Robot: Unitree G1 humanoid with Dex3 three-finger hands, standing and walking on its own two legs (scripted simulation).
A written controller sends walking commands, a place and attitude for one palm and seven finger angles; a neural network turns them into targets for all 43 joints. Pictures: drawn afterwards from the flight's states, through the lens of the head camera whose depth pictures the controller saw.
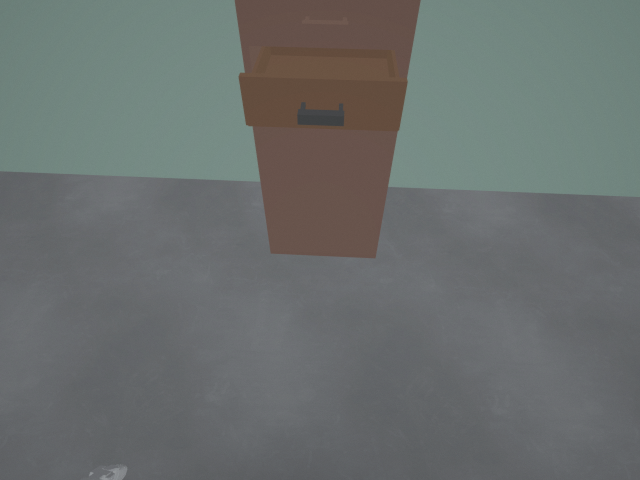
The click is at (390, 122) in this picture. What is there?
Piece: drawer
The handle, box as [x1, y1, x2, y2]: [297, 102, 343, 125]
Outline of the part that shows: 301,102 301,107 298,109 297,113 298,124 343,125 342,104 339,103 338,110 312,110 305,109 305,102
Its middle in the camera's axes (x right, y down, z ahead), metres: +0.00 -0.30 +0.91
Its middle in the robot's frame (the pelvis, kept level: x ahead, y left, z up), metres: +0.88 +0.05 +0.00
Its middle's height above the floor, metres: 0.77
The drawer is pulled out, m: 0.16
